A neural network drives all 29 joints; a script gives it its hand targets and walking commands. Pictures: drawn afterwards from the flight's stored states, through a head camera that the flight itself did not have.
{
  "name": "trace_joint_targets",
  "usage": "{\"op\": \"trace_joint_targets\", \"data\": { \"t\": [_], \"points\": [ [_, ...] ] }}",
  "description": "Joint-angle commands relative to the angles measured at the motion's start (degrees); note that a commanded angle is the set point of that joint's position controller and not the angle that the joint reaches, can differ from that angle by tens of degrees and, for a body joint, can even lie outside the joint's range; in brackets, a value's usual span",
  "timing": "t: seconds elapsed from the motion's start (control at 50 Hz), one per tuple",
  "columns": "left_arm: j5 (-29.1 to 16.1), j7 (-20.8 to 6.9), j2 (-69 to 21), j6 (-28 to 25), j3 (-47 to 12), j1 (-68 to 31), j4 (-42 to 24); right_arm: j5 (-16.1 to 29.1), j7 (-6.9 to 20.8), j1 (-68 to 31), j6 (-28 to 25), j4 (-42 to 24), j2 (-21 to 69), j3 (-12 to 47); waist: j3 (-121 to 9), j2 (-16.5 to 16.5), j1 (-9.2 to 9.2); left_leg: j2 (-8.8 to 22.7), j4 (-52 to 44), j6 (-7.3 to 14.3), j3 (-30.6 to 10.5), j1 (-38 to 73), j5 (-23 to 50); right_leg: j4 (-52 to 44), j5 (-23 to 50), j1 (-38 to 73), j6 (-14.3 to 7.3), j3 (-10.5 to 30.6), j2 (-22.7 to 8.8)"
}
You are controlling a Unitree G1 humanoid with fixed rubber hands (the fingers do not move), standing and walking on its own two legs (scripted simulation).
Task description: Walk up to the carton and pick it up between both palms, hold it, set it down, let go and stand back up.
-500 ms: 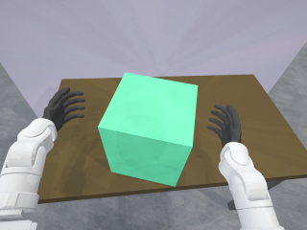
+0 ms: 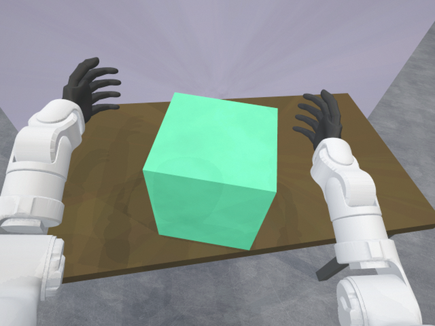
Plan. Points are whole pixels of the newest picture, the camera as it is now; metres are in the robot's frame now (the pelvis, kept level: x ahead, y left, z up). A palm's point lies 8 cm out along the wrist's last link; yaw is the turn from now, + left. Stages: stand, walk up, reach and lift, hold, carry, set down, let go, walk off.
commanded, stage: reach and lift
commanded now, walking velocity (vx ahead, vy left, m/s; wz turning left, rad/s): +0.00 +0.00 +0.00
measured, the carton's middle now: (214, 175) +0.40 -0.03 +0.01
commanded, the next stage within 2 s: none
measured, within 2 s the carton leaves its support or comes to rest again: neither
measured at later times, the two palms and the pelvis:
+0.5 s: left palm (104, 126) +0.45 +0.18 +0.11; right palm (302, 153) +0.38 -0.19 +0.10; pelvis +0.00 -0.01 +0.00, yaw +2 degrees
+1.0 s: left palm (114, 152) +0.45 +0.18 +0.04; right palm (289, 175) +0.38 -0.19 +0.03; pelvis -0.01 -0.02 -0.03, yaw +2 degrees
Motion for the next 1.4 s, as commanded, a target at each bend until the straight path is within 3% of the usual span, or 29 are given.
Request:
{"op": "trace_joint_targets", "data": {
  "t": [0.0, 0.12, 0.18, 0.2, 0.22, 0.26, 0.28, 0.36, 0.38, 0.42, 0.44, 0.46, 0.5, 0.52, 0.54, 0.58, 0.72, 0.78, 0.88, 0.9, 0.94, 0.98, 1.04, 1.06, 1.12, 1.14, 1.28, 1.32, 1.38],
  "points": [
    [-1.6, -0.3, 13.3, -4.0, 2.2, -35.2, 0.3, -1.7, 0.7, -31.4, -3.2, -3.1, -8.1, -2.6, -30.2, 7.0, -2.25, 3.8, -2.7, -4.8, -3.0, 11.1, 22.3, 1.1, 16.9, 10.3, -3.9, -3.1, 1.3],
    [-0.5, 0.5, 10.3, -9.4, -2.4, -41.5, 14.2, -4.0, 2.0, -38.1, -4.0, 7.9, -6.8, -5.1, -30.1, 8.1, -2.86, 4.5, -6.1, -4.9, -5.2, 8.5, 9.6, 0.5, 8.3, 7.3, -4.3, -3.8, 0.6],
    [-0.2, 0.3, 9.0, -12.9, -2.2, -39.8, 15.1, -4.7, 2.0, -36.5, -7.4, 7.6, -4.2, -3.5, -37.6, 6.4, -3.69, 2.8, -2.1, -4.9, -2.5, 12.6, 22.3, 1.1, 17.5, 7.2, -3.7, -5.6, 1.0],
    [0.4, 0.1, 9.6, -14.2, -0.9, -39.7, 14.1, -4.7, 1.8, -36.3, -8.9, 6.8, -4.5, -3.0, -41.6, 6.6, -2.62, 2.2, -0.6, -5.2, -1.9, 12.9, 25.3, 1.8, 19.9, 8.6, -3.2, -5.2, 1.4],
    [0.6, 0.3, 9.1, -15.0, -0.8, -39.9, 14.4, -4.7, 1.8, -35.4, -9.5, 9.4, -3.7, -3.5, -40.8, 7.6, -4.22, 2.4, -0.2, -5.6, -2.3, 14.5, 28.1, 2.2, 21.4, 7.3, -3.3, -5.4, 1.5],
    [1.5, 0.0, 8.0, -16.6, -0.7, -38.5, 14.4, -4.8, 1.5, -33.8, -12.0, 9.5, -3.9, -2.7, -42.1, 10.6, -3.78, 2.7, 1.1, -6.3, -2.6, 17.8, 32.2, 2.2, 21.2, 5.5, -3.8, -6.0, 1.9],
    [1.6, 0.0, 8.1, -17.2, -0.2, -38.4, 17.8, -4.8, 1.7, -35.1, -13.1, 9.8, -2.7, -1.8, -41.6, 7.8, -3.06, 2.3, 1.6, -6.1, -1.8, 16.0, 31.4, 1.7, 20.1, 5.5, -3.6, -6.2, 2.1],
    [2.9, -0.9, 6.0, -20.4, -2.4, -38.0, 22.3, -7.0, 0.4, -33.2, -16.2, 16.7, -0.6, -3.0, -35.1, 10.1, -4.95, 2.0, 2.0, -6.5, -1.8, 14.7, 29.2, 1.9, 19.0, 3.0, -3.5, -6.3, 1.4],
    [3.8, -0.6, 7.1, -21.8, -0.1, -36.9, 22.6, -7.4, 0.3, -32.4, -17.6, 15.8, -0.1, -2.3, -34.8, 8.6, -2.45, 2.1, 1.9, -6.5, -1.8, 13.4, 27.2, 2.3, 18.0, 4.0, -3.5, -5.8, 1.4],
    [4.0, -0.2, 6.0, -24.6, -0.7, -37.5, 22.1, -7.7, -0.2, -32.9, -20.4, 13.3, 0.5, -3.0, -36.3, 10.0, -3.13, 1.4, 2.0, -7.2, -1.2, 10.5, 26.5, 3.2, 19.4, 4.2, -2.9, -6.2, 1.4],
    [4.2, -0.1, 5.8, -26.3, 0.5, -36.9, 18.1, -7.4, -0.1, -30.5, -21.9, 12.6, 1.9, -2.6, -39.8, 10.5, -1.90, 1.1, 3.1, -6.7, -1.2, 11.5, 27.5, 3.5, 20.2, 5.0, -2.9, -5.8, 1.3],
    [3.8, 0.6, 5.4, -27.5, -1.3, -38.4, 21.3, -8.0, -0.1, -31.7, -23.1, 14.8, 2.6, -3.5, -40.3, 11.9, -3.28, 1.4, 3.8, -7.5, -1.1, 11.2, 28.7, 4.1, 20.2, 1.8, -3.1, -6.3, 1.1],
    [5.0, 1.4, 5.4, -29.0, 0.3, -37.0, 24.2, -9.2, 0.1, -30.0, -24.9, 17.6, 2.8, -3.8, -39.0, 12.0, -1.42, 1.6, 3.8, -6.8, -1.6, 10.1, 24.8, 4.6, 14.9, -0.2, -3.0, -6.0, 1.4],
    [4.9, 1.5, 5.6, -30.0, 0.2, -38.1, 24.2, -10.0, 0.5, -31.9, -25.7, 18.8, 2.5, -3.7, -39.1, 10.3, -2.31, 2.0, 4.1, -7.0, -1.6, 10.1, 24.7, 5.0, 14.5, -1.3, -3.1, -6.3, 1.5],
    [5.8, 1.9, 4.0, -31.3, -0.2, -38.2, 22.3, -10.0, 0.5, -29.8, -27.2, 19.7, 1.8, -3.9, -43.8, 12.6, -1.97, 2.1, 5.9, -7.6, -1.6, 12.7, 28.2, 5.6, 17.3, -2.0, -2.9, -6.6, 1.8],
    [4.0, 1.6, 6.4, -33.3, 0.6, -37.0, 27.9, -10.0, 0.2, -31.8, -28.6, 19.8, 3.4, -2.8, -43.3, 8.5, -1.06, 2.1, 6.3, -6.6, -2.1, 7.9, 24.5, 7.3, 16.8, -2.2, -2.2, -6.1, 1.1],
    [2.2, 2.0, 3.4, -41.1, -2.9, -42.5, 30.5, -10.5, 0.3, -33.1, -34.5, 24.1, 5.1, -4.7, -57.4, 10.6, -3.77, 1.1, 12.2, -7.4, -2.0, 3.5, 26.1, 12.5, 23.2, -5.3, -1.4, -6.3, 0.8],
    [2.7, 1.1, 4.2, -42.4, -2.3, -40.1, 32.3, -9.3, -0.2, -31.9, -37.2, 25.3, 4.3, -1.6, -60.7, 10.2, -3.29, 0.7, 13.8, -7.9, -2.1, 1.3, 28.5, 16.0, 30.7, -3.2, -0.9, -5.4, 0.3],
    [2.1, 0.6, 1.1, -42.3, -4.4, -38.0, 39.2, -8.1, -0.3, -33.7, -39.6, 31.6, 2.4, -2.1, -54.3, 10.3, -2.82, 1.3, 15.2, -8.3, -3.2, 0.7, 27.6, 15.4, 22.9, -10.3, -1.7, -5.7, 1.0],
    [2.1, 0.4, 0.2, -42.3, -6.0, -39.1, 35.5, -7.0, -0.6, -32.5, -39.7, 33.7, 2.2, -2.2, -52.9, 12.8, -4.87, 1.4, 15.3, -8.8, -3.3, 3.2, 28.6, 14.1, 22.0, -11.6, -2.3, -6.3, 1.1],
    [4.3, 0.9, 1.0, -41.2, -4.2, -39.4, 33.9, -6.3, -0.5, -32.6, -40.4, 35.6, 1.1, -1.7, -53.0, 15.0, -2.81, 1.1, 16.2, -9.5, -2.9, 5.4, 31.2, 14.4, 21.3, -13.5, -2.2, -5.8, 1.7],
    [3.1, 1.4, -0.1, -41.3, -4.2, -41.0, 33.4, -6.9, -0.3, -35.2, -40.7, 35.8, 0.9, -3.0, -51.4, 14.3, -3.61, 2.0, 15.9, -9.8, -3.7, 4.9, 29.6, 14.6, 17.9, -16.4, -2.6, -6.4, 2.0],
    [3.3, 1.8, -1.2, -40.5, -5.0, -43.5, 37.5, -7.2, 0.1, -39.6, -39.5, 36.3, 2.5, -4.0, -49.0, 13.4, -2.20, 1.8, 14.2, -9.2, -3.9, 0.8, 22.4, 13.7, 11.2, -18.4, -2.9, -6.0, 1.6],
    [2.6, 2.0, -1.5, -41.2, -4.6, -42.7, 37.6, -7.0, 0.1, -40.4, -39.4, 34.3, 3.5, -2.7, -49.4, 10.3, -2.32, 1.7, 14.4, -8.4, -3.0, -0.5, 20.3, 13.9, 11.4, -16.6, -3.0, -6.0, 1.5],
    [3.9, 2.8, -2.5, -41.3, -4.7, -43.5, 33.3, -8.5, 0.1, -41.3, -39.5, 32.2, 3.4, -4.1, -54.8, 12.1, -2.05, 1.8, 14.2, -8.5, -3.3, -0.2, 21.7, 14.6, 13.9, -14.8, -2.7, -6.7, 1.5],
    [3.2, 3.1, -1.4, -41.0, -4.2, -44.5, 37.2, -7.9, 0.3, -41.8, -39.0, 33.9, 3.5, -3.6, -53.8, 11.1, -1.78, 1.6, 14.8, -7.9, -2.8, -3.2, 18.6, 15.2, 11.8, -15.7, -2.9, -5.8, 1.6],
    [5.8, 4.0, -5.4, -39.9, -4.0, -44.0, 37.6, -10.5, 0.1, -41.8, -36.9, 34.6, 6.1, -5.9, -52.9, 11.1, -1.67, 2.8, 12.7, -7.7, -4.3, -1.3, 12.7, 14.6, 7.2, -17.2, -2.9, -6.2, 1.5],
    [6.1, 4.0, -6.2, -40.1, -2.6, -46.6, 38.7, -12.8, -0.3, -44.4, -35.6, 35.7, 7.8, -8.1, -51.3, 7.6, -2.85, 2.9, 11.5, -6.7, -4.2, -4.1, 7.9, 14.7, 5.8, -16.5, -2.6, -6.3, 1.4],
    [7.6, 4.8, -7.1, -40.1, -2.7, -45.6, 38.7, -14.4, 0.1, -42.8, -36.3, 34.7, 8.5, -9.1, -51.4, 9.7, -2.08, 2.9, 11.2, -7.3, -4.7, -3.4, 9.0, 15.2, 5.8, -15.8, -2.7, -6.8, 1.1]
  ]
}}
